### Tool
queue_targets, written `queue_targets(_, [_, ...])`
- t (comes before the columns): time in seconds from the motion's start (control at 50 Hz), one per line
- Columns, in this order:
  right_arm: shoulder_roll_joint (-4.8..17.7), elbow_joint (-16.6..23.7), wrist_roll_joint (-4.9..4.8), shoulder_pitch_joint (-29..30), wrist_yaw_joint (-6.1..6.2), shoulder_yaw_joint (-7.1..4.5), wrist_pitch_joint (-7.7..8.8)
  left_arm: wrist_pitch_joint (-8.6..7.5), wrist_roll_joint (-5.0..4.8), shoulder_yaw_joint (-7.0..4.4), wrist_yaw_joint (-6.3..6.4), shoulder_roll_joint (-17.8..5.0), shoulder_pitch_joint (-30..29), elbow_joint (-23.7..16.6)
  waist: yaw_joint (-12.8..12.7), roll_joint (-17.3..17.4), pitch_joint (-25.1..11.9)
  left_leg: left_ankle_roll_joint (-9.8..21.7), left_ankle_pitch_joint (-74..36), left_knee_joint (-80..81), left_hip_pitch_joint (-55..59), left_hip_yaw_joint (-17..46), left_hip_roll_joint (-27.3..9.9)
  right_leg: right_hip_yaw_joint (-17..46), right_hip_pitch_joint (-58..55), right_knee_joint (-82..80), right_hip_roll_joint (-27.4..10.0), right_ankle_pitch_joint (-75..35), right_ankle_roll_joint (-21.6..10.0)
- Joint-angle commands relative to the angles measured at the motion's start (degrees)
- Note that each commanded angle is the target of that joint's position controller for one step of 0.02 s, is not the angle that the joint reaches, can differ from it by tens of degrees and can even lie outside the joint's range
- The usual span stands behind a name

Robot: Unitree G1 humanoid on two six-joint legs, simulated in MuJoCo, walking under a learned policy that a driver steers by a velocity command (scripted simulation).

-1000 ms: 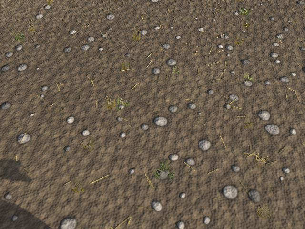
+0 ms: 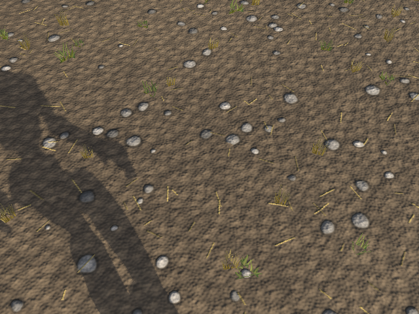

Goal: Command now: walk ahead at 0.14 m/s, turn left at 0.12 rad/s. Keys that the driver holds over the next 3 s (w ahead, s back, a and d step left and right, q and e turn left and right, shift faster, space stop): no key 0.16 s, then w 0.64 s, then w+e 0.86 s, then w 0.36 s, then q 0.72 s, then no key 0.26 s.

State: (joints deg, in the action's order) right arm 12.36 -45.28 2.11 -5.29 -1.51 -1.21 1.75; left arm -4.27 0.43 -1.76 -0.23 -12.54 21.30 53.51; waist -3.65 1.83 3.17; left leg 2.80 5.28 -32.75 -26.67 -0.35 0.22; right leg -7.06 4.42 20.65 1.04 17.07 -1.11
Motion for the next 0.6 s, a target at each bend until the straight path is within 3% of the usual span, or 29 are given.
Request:
queue_targets(0.02, [6.32,-0.92,1.13,-10.37,1.04,-1.4,1.83,0.11,-0.25,-1.51,0.55,-7.88,0.48,-2.23,5.87,-3.11,-7.61,2.12,-14.67,10.23,19.35,1.78,-1.93,4.93,3.61,10.48,-9.57,-33.53,-3.38])
queue_targets(0.04, [10.22,-1.05,1.72,-14.33,1.42,-2.02,2.46,0.2,0.0,-0.75,0.78,-5.36,3.72,-3.61,5.31,4.81,-13.35,4.99,-43.48,5.26,30.35,12.47,-14.68,2.01,10.51,19.74,-6.48,-10.13,-1.34])
queue_targets(0.06, [9.08,-1.56,-0.37,-14.85,2.0,-1.81,1.83,1.7,-1.71,0.3,0.98,-1.56,9.48,-1.74,4.49,11.69,-20.11,14.55,-53.08,5.8,33.7,21.69,-23.21,4.21,13.66,28.67,-1.13,18.6,-0.59])
queue_targets(0.08, [6.97,-1.46,-2.14,-14.01,2.06,-1.28,1.26,3.32,-0.94,-0.49,1.28,-4.97,6.5,-1.17,5.41,6.58,-17.97,15.69,-42.24,8.46,30.39,21.2,-21.32,7.25,15.64,31.76,-1.19,22.2,-0.35])
queue_targets(0.1, [6.13,-1.48,-2.06,-11.0,2.43,-0.84,0.88,3.97,-0.08,-0.73,1.2,-5.21,2.47,-2.07,4.76,5.47,-12.2,14.41,-32.62,11.79,25.74,19.35,-18.89,7.9,17.79,32.77,-1.41,20.39,-0.09])
queue_targets(0.12, [4.83,-1.36,-1.53,-8.04,2.88,-0.27,0.5,4.41,0.47,-0.67,1.21,-4.57,0.51,-1.99,3.49,3.74,-8.58,12.31,-25.6,14.4,21.5,17.31,-16.65,8.45,17.56,31.08,-2.39,17.16,0.29])
queue_targets(0.14, [4.4,-1.24,-1.34,-5.83,3.35,-0.05,0.31,4.91,0.75,-0.62,1.22,-4.21,0.06,-1.67,2.19,4.15,-6.38,10.47,-22.3,16.31,17.49,14.69,-14.68,8.58,15.49,28.3,-3.13,14.21,0.79])
queue_targets(0.16, [4.34,-1.43,-1.16,-4.65,3.57,-0.02,0.2,5.38,0.91,-0.42,1.26,-3.47,1.45,-0.62,1.21,4.73,-6.29,9.19,-20.12,17.16,14.92,12.37,-12.99,7.95,12.46,26.51,-2.87,11.96,1.24])
queue_targets(0.2, [6.49,-2.88,-1.16,-7.31,3.1,-1.07,0.05,5.48,1.33,-0.49,1.05,-3.48,2.98,0.71,1.79,4.75,-7.87,9.09,-1.94,20.18,14.73,12.48,-11.43,5.76,11.38,26.25,-1.57,10.55,1.23])
queue_targets(0.24, [8.09,-3.77,-1.34,-8.35,2.59,-2.08,-0.44,5.16,1.71,-0.82,0.57,-4.08,0.29,0.02,2.59,5.53,-5.78,9.54,19.59,24.5,12.92,15.17,-11.67,5.02,13.73,25.92,-1.6,9.81,0.49])
queue_targets(0.26, [8.03,-4.04,-1.33,-8.23,2.43,-2.32,-0.63,4.92,1.76,-0.91,0.33,-4.06,-1.1,-0.49,2.66,5.85,-4.1,9.55,24.2,26.01,11.45,16.02,-11.95,4.79,14.37,24.88,-1.7,9.43,0.1])
queue_targets(0.34, [8.21,-4.89,-1.66,-7.31,1.99,-3.28,-0.73,3.69,1.52,-0.88,0.09,-2.67,0.2,0.15,1.34,4.35,-2.8,9.2,27.77,26.85,6.35,14.94,-11.66,3.28,7.81,16.23,-0.74,7.44,-2.19])
queue_targets(0.38, [8.37,-4.98,-2.27,-5.77,2.01,-3.76,-1.13,3.26,1.32,-0.81,0.33,-1.7,5.1,2.3,-1.14,2.99,-2.02,7.67,32.17,24.29,0.93,12.75,-9.9,1.2,-0.89,6.18,0.57,2.26,-3.93])
queue_targets(0.4, [7.16,-4.46,-2.23,-4.03,2.08,-3.67,-1.3,3.04,1.41,-0.88,0.6,-1.99,8.24,3.66,-2.59,0.82,-0.11,5.98,33.88,19.7,-3.81,10.74,-7.71,2.48,-5.13,0.87,0.45,3.65,-4.97])
queue_targets(0.42, [3.79,-2.78,-2.13,-1.48,1.92,-2.86,-1.15,2.47,1.94,-1.16,1.14,-4.28,12.21,4.61,-3.76,-7.18,0.74,3.71,32.03,7.51,-12.09,6.04,-3.82,14.35,-9.86,-7.51,-8.08,14.36,-6.95])
queue_targets(0.44, [-0.43,-0.91,-2.46,-0.44,1.49,-1.72,-0.59,2.14,1.17,-2.28,1.4,-9.48,11.95,3.97,-2.79,-17.22,1.91,0.88,23.67,-6.91,-19.41,-3.31,3.82,35.59,-9.41,-18.21,-22.05,30.53,-10.1])
queue_targets(0.46, [4.14,-0.57,-0.25,1.02,1.04,-2.62,-0.35,2.18,1.17,-2.73,1.69,-9.8,7.64,3.63,-0.57,-10.25,7.69,1.09,15.83,-12.7,-18.97,1.05,0.49,38.84,0.01,-20.69,-24.01,32.62,-11.86])
queue_targets(0.48, [5.03,-1.4,-0.41,-1.67,0.22,-3.01,0.03,1.71,0.76,-2.43,1.58,-8.46,2.85,2.35,2.99,-8.6,7.4,0.75,11.44,-14.54,-16.54,2.5,-0.88,35.24,2.43,-20.52,-21.33,28.17,-11.01])
queue_targets(0.5, [5.88,-2.78,-0.33,-3.9,-0.25,-3.27,0.33,1.12,0.37,-2.4,1.22,-7.64,0.96,1.89,4.24,-7.6,5.79,0.12,9.15,-15.62,-15.08,2.06,-1.23,30.15,1.2,-20.12,-18.39,21.78,-9.38])
queue_targets(0.54, [5.78,-4.4,0.42,-5.31,-0.77,-3.47,0.38,-0.02,0.14,-2.19,1.0,-6.31,2.08,2.27,4.17,-6.93,2.79,-0.97,5.71,-19.15,-13.85,-0.3,-1.53,21.97,-1.49,-18.56,-14.32,10.51,-8.22])
queue_targets(0.6, [3.6,-3.21,0.14,-0.99,-0.73,-2.87,0.22,-0.87,0.28,-1.94,0.81,-4.87,7.33,4.39,2.22,-6.94,2.74,-2.12,2.71,-18.83,-16.76,-1.64,-2.89,18.1,-4.5,-17.33,-13.35,1.86,-8.99])
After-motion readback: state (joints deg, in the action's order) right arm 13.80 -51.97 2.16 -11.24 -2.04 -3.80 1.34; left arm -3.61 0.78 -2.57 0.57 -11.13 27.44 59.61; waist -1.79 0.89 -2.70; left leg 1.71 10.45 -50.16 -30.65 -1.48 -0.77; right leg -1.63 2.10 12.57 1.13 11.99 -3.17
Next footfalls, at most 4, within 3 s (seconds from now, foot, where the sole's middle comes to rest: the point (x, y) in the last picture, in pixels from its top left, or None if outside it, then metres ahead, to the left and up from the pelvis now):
0.02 left None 0.14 0.09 -0.78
0.42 right None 0.08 -0.10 -0.78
0.86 left None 0.37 0.13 -0.78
1.40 right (253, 260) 0.63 -0.07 -0.78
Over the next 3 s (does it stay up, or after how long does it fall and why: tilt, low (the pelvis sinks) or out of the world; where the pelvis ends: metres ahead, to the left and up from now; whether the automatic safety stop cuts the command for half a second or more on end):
stays up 0.98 -0.14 0.00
